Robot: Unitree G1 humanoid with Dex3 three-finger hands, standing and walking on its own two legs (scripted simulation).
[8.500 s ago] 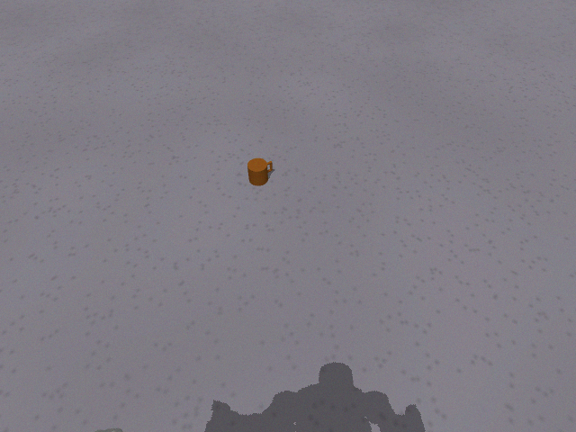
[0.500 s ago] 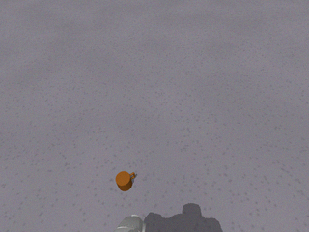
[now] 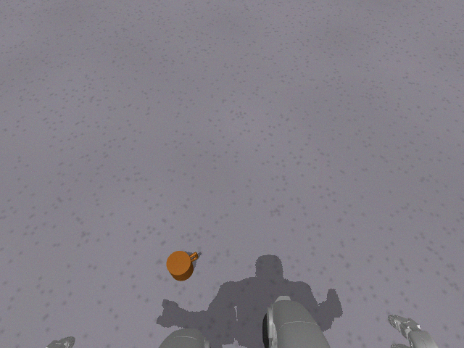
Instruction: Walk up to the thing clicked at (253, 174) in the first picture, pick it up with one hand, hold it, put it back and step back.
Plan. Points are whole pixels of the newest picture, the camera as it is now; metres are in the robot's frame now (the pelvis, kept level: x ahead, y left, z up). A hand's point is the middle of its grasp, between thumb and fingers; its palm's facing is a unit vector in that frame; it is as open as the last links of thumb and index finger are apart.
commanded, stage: walk up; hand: left
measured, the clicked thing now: (184, 263) +0.43 +0.21 -0.71
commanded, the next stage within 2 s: none
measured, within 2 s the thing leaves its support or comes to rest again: neither
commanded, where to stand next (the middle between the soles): +0.03 +0.00 m, yaw -4 degrees
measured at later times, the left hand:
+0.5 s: hand out of the picture +0.04 +0.26 -0.17, palm faces +0.03 -0.94 -0.34, open 7.4 cm
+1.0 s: hand out of the picture -0.09 +0.26 -0.10, palm faces -0.02 -0.88 -0.47, open 7.4 cm
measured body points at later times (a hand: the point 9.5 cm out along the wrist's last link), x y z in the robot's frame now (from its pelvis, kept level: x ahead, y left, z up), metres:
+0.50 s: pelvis -0.09 +0.01 -0.02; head -0.04 +0.03 +0.42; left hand +0.04 +0.31 -0.15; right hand -0.02 -0.32 -0.12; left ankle -0.09 +0.12 -0.73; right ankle +0.09 -0.11 -0.70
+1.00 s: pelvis -0.10 -0.03 +0.02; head -0.11 -0.07 +0.46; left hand -0.09 +0.30 -0.07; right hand -0.05 -0.36 -0.12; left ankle -0.04 +0.11 -0.66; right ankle -0.15 -0.14 -0.73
